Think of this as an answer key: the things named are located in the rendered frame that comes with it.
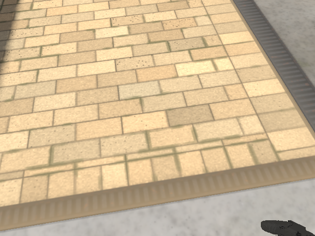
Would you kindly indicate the robot right hand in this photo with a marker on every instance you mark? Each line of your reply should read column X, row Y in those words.
column 284, row 228

